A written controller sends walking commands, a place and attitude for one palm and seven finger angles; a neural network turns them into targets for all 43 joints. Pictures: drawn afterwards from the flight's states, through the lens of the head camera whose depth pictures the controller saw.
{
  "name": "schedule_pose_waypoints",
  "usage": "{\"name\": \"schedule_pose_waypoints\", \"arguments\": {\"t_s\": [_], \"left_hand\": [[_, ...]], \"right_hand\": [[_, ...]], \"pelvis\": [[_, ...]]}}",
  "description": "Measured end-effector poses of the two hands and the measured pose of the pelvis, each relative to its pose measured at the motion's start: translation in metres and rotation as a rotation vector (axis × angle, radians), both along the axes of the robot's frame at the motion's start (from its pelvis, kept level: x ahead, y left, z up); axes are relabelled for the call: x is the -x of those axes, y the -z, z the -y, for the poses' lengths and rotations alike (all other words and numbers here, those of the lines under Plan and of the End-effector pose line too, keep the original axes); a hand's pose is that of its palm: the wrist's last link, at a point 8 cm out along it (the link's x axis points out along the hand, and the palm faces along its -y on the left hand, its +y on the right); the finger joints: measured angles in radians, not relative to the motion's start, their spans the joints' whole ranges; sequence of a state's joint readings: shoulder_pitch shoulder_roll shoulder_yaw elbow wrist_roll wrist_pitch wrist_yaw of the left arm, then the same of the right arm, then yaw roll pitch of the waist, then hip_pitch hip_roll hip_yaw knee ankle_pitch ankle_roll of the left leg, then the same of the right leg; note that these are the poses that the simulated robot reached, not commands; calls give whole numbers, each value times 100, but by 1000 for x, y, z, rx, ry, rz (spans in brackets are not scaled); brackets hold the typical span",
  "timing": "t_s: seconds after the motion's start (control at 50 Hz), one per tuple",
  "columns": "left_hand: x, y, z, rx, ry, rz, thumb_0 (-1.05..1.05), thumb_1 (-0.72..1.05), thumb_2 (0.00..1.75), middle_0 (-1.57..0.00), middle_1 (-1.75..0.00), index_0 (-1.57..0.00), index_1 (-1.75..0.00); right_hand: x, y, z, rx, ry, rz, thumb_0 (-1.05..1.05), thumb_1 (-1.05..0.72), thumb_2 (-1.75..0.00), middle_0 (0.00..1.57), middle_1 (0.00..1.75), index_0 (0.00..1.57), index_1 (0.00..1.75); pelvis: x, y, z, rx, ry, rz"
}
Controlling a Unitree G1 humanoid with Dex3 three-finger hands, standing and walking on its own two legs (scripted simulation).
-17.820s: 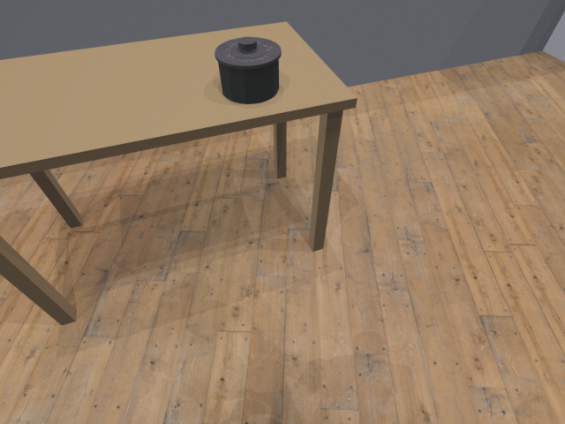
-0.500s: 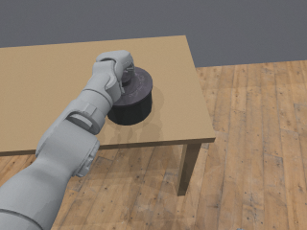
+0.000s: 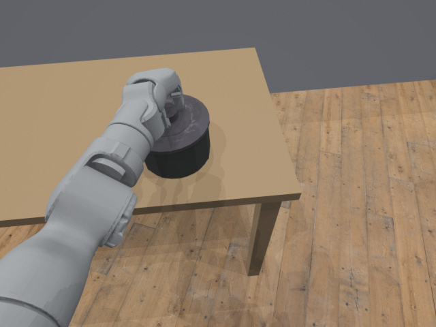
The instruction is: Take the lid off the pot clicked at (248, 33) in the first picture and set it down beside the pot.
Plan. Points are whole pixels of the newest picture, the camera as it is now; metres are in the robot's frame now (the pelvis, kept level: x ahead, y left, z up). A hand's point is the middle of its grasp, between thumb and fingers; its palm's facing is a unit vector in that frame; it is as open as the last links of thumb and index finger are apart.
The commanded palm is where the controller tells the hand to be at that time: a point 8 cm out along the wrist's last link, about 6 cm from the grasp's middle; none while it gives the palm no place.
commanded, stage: close the fingers and squeeze the knob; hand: left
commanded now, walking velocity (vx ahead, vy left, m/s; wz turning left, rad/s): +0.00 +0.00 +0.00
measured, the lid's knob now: (166, 113) +0.52 +0.07 +0.11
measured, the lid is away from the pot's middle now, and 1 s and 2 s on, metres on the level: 0.00 0.01 0.00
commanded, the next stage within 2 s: lift the lid straight up in 0.84 s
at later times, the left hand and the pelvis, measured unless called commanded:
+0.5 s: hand (159, 113) +0.49 +0.08 +0.13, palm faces -0.34 -0.08 -0.94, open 8.0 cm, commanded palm +0.48 +0.08 +0.19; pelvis +0.00 +0.01 +0.00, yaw +0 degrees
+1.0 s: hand (160, 113) +0.48 +0.07 +0.13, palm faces -0.36 -0.06 -0.93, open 7.9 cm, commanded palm +0.49 +0.07 +0.20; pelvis +0.00 +0.00 +0.00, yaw +1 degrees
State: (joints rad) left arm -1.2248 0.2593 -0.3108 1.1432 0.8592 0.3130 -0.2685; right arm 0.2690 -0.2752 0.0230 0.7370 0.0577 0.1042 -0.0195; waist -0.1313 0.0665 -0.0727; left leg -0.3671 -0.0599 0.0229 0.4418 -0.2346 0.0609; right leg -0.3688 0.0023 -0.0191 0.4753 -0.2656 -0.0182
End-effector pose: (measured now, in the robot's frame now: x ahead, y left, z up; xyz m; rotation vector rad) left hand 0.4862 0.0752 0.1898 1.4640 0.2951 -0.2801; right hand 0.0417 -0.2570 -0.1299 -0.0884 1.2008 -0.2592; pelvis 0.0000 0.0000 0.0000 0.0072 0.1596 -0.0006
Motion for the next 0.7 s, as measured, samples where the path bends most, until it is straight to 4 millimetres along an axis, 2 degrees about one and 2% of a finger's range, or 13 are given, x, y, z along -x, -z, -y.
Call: {"name": "schedule_pose_waypoints", "arguments": {"t_s": [0.12, 0.3, 0.48, 0.7], "left_hand": [[0, 0, -5, -1, 15, 11, 1, 16, 92, -67, -98, -61, -95], [1, 0, -5, 0, 24, 25, 0, 20, 81, -67, -98, -61, -94], [2, 0, -4, -5, 16, 26, 1, 21, 80, -66, -98, -61, -94], [4, 0, -2, -22, 11, 25, 2, 23, 80, -65, -97, -60, -94]], "right_hand": [[-1, -2, 0, 4, 1, -1, 1, -91, -90, 20, 30, 20, 30], [-15, -3, -3, -3, -12, 24, 1, -91, -90, 20, 30, 20, 30], [-23, -1, -10, -20, -26, 39, 1, -91, -90, 20, 30, 20, 30], [-20, 2, -10, -30, -36, 20, 1, -91, -90, 20, 30, 20, 30]], "pelvis": [[-2, 0, -2, 2, 2, 0], [-2, 0, -6, 3, 1, -2], [-2, 0, -7, 3, -1, -4], [-2, 0, -5, 2, -8, -1]]}}
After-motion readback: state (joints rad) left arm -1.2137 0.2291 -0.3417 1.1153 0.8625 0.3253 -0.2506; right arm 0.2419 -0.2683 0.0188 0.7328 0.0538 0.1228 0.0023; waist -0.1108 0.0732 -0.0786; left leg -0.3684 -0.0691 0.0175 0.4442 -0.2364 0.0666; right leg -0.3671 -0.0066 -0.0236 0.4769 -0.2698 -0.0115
